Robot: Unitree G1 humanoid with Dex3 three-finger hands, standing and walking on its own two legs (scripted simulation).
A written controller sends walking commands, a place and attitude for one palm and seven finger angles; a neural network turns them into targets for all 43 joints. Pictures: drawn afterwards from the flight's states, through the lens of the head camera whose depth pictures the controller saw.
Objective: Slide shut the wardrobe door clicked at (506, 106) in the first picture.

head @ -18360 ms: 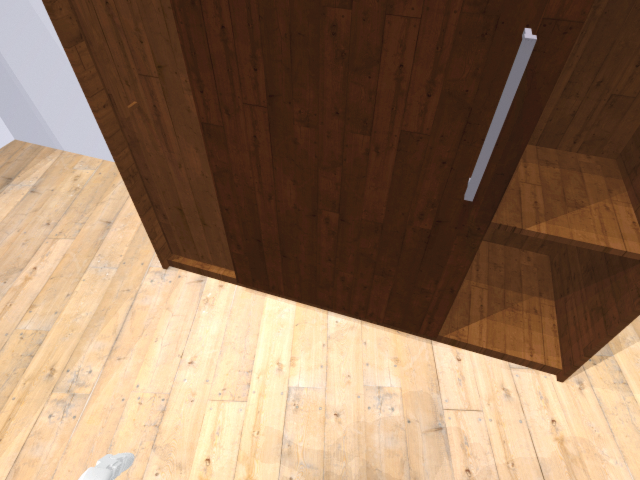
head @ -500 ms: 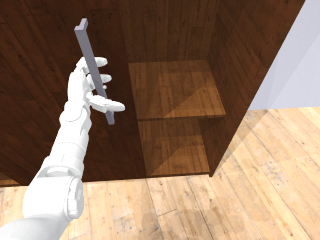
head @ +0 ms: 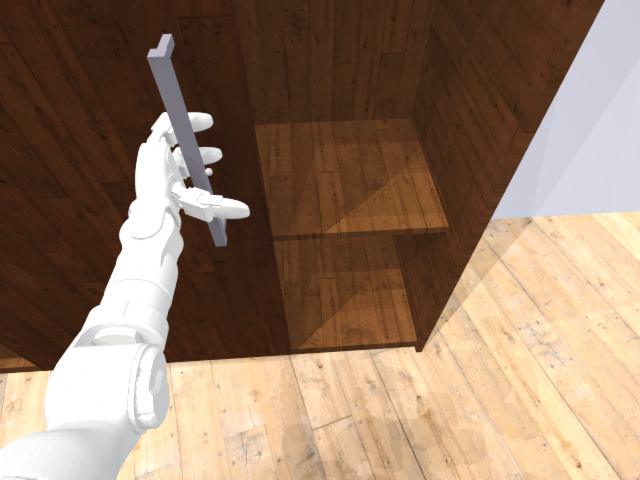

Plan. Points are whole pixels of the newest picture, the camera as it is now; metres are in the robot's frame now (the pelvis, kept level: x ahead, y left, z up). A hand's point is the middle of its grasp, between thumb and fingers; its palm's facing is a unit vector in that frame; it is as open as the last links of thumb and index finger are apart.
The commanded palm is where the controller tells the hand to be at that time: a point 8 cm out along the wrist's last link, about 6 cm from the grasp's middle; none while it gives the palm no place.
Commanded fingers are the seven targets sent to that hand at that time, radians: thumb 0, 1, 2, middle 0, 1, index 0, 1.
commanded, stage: slide the fingers in behind the handle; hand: left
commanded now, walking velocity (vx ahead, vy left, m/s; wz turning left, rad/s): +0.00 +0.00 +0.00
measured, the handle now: (199, 160) +0.52 +0.15 +0.11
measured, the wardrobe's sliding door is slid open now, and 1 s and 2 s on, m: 0.40 0.40 0.40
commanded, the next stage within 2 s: grip the handle and tug to test in 0.24 s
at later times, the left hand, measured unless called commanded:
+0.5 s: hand (211, 169) +0.47 +0.13 +0.13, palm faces +0.02 -1.00 +0.01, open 13.4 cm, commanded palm +0.44 +0.18 +0.13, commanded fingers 0.00 -0.08 0.48 -0.34 -1.26 -0.34 -1.26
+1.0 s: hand (208, 172) +0.47 +0.13 +0.14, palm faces +0.07 -1.00 -0.01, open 6.1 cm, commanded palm +0.44 +0.17 +0.13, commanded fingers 0.00 0.90 0.90 -0.45 -1.40 -0.45 -1.40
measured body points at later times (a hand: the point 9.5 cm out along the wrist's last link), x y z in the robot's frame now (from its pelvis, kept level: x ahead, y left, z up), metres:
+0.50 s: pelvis +0.01 +0.02 +0.00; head +0.05 +0.01 +0.45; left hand +0.47 +0.18 +0.14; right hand +0.04 -0.24 -0.13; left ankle -0.01 +0.12 -0.72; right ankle +0.02 -0.10 -0.72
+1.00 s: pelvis +0.01 +0.00 +0.00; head +0.04 -0.01 +0.45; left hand +0.46 +0.18 +0.14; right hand +0.07 -0.25 -0.12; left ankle -0.01 +0.12 -0.72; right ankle +0.02 -0.10 -0.72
